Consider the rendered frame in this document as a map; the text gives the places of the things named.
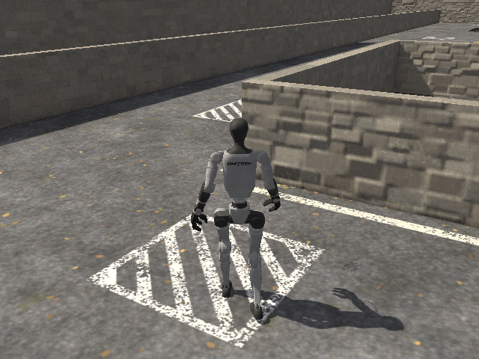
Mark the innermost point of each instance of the robot right thigh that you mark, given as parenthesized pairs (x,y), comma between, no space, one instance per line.
(257,221)

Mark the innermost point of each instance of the right robot forearm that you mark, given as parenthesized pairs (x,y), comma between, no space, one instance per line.
(273,193)

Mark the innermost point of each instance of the robot left shin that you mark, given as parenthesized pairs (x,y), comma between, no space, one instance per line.
(225,262)

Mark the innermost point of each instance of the left robot forearm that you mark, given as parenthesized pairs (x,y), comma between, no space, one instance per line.
(201,201)

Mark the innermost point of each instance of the robot right upper arm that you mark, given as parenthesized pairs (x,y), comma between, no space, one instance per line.
(262,157)

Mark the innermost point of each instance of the right robot hand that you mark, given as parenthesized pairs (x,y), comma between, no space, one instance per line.
(275,207)

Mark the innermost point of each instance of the robot left upper arm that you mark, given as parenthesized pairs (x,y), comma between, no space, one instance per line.
(212,168)

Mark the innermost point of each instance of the left robot hand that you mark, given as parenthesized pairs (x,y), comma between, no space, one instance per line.
(194,220)

